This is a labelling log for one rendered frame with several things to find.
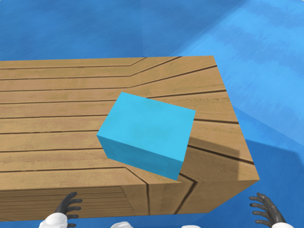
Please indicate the robot left forearm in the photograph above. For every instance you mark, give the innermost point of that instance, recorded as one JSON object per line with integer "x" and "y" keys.
{"x": 55, "y": 220}

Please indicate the left robot hand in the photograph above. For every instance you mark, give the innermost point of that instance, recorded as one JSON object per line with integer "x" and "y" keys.
{"x": 63, "y": 207}

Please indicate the carton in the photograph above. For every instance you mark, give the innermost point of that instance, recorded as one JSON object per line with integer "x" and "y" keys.
{"x": 147, "y": 134}

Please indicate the right robot hand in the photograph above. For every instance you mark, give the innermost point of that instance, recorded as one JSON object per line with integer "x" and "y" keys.
{"x": 271, "y": 212}

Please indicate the pedestal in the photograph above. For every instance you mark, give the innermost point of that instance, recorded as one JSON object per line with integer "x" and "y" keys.
{"x": 51, "y": 111}

